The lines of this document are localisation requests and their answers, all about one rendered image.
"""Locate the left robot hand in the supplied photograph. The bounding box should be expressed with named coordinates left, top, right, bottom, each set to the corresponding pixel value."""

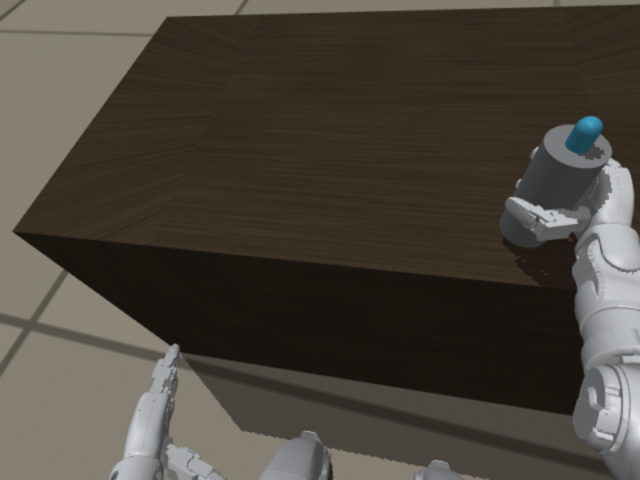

left=123, top=344, right=227, bottom=480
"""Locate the left robot arm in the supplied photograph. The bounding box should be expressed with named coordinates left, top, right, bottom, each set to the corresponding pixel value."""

left=109, top=456, right=164, bottom=480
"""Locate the right robot arm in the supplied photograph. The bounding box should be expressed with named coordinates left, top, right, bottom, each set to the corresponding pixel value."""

left=572, top=223, right=640, bottom=480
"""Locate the right robot hand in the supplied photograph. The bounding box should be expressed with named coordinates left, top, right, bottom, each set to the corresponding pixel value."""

left=505, top=147, right=634, bottom=241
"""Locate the bottle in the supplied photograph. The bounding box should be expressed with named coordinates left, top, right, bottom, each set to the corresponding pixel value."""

left=499, top=116, right=612, bottom=248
